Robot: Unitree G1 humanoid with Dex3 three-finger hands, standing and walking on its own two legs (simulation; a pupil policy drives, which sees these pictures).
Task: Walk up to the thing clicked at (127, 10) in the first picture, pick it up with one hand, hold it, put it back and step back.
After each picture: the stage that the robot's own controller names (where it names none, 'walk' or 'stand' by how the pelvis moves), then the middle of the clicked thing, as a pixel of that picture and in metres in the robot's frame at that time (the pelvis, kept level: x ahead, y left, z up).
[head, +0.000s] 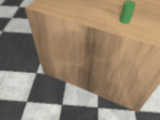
stand; (127, 12) +0.85 -0.24 +0.00
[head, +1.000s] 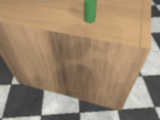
rise first; (90, 10) +0.79 +0.01 +0.03
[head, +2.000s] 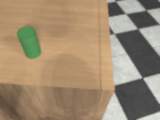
stand; (30, 43) +0.49 +0.24 +0.04
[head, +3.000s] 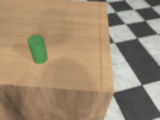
stand; (38, 50) +0.52 +0.21 +0.00
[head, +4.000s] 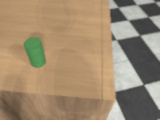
stand; (35, 53) +0.48 +0.21 +0.00
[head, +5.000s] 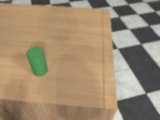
stand; (37, 62) +0.46 +0.21 +0.00
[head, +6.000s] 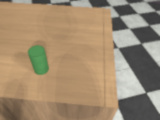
stand; (39, 60) +0.47 +0.20 +0.00
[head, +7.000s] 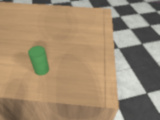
stand; (39, 61) +0.47 +0.20 +0.00
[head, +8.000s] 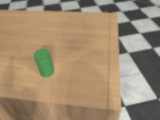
rise first; (44, 63) +0.47 +0.22 +0.00
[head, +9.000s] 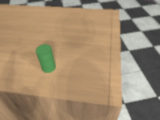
go down; (46, 59) +0.48 +0.21 +0.00
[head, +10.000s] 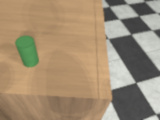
go down; (28, 52) +0.49 +0.20 +0.02
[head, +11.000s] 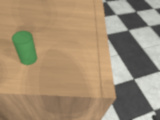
go down; (25, 48) +0.48 +0.20 +0.04
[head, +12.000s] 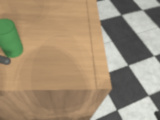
close in; (8, 39) +0.47 +0.22 +0.07
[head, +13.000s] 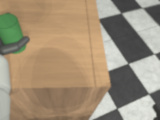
close; (11, 34) +0.49 +0.20 +0.08
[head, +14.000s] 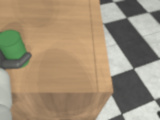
lift; (14, 50) +0.43 +0.21 +0.07
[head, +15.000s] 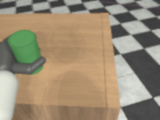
lift; (28, 53) +0.34 +0.17 +0.21
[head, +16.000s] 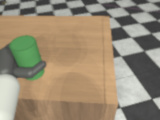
hold; (28, 58) +0.33 +0.17 +0.20
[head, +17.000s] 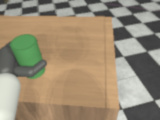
hold; (29, 57) +0.33 +0.17 +0.20
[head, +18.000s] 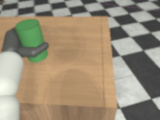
crouch; (33, 41) +0.39 +0.16 +0.21
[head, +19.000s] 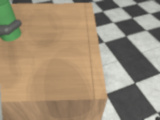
lower; (4, 19) +0.48 +0.22 +0.21
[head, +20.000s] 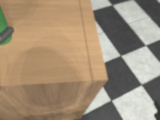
lower; out of the picture +0.51 +0.22 +0.09
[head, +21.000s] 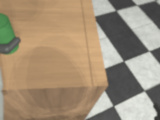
lower; (3, 35) +0.48 +0.21 +0.08
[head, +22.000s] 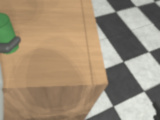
lower; (3, 34) +0.49 +0.21 +0.08
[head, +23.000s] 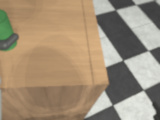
lower; (1, 31) +0.49 +0.22 +0.08
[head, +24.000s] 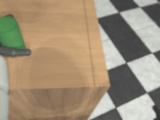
open; (11, 37) +0.48 +0.20 +0.07
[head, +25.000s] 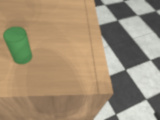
sink last; (19, 46) +0.46 +0.19 +0.06
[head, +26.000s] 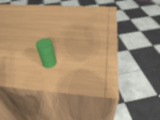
stand; (46, 53) +0.50 +0.20 +0.05
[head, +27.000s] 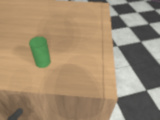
stand; (40, 52) +0.48 +0.19 +0.05
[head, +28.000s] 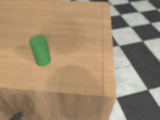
stand; (40, 51) +0.49 +0.19 +0.05
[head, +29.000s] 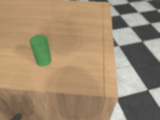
stand; (41, 51) +0.49 +0.19 +0.05
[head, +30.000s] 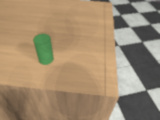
stand; (44, 49) +0.49 +0.18 +0.04
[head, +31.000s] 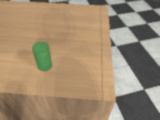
walk; (42, 57) +0.49 +0.19 +0.00
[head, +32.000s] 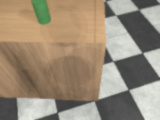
walk; (41, 11) +0.71 +0.23 +0.02
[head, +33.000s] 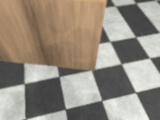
walk; out of the picture +1.06 +0.17 +0.03
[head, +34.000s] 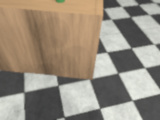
stand; out of the picture +1.09 +0.19 +0.01
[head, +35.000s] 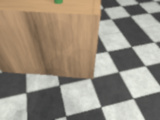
stand; out of the picture +1.11 +0.20 +0.00
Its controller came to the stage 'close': yes
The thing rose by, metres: 0.21
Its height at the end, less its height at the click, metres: +0.00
